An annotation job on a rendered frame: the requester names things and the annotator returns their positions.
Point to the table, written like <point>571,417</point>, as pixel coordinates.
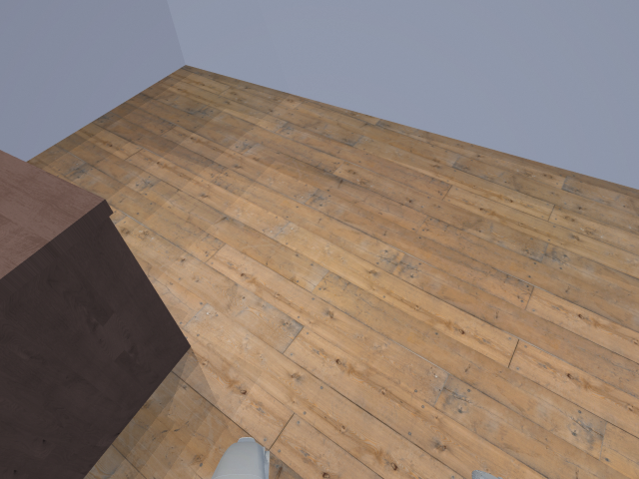
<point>85,339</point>

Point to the left robot thigh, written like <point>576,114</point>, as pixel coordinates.
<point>244,460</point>

